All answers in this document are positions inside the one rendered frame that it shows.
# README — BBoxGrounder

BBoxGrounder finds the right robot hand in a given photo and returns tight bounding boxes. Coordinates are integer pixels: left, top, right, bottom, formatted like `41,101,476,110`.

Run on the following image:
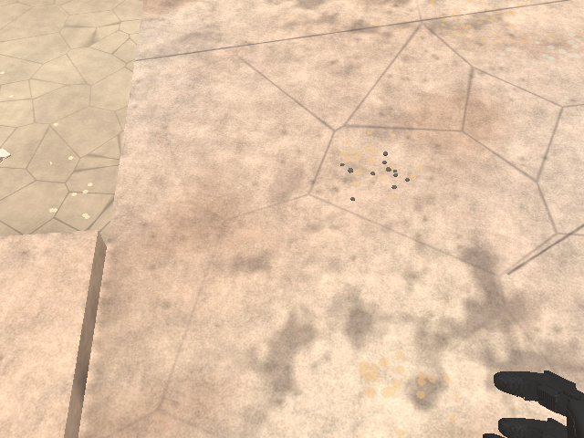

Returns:
483,370,584,438

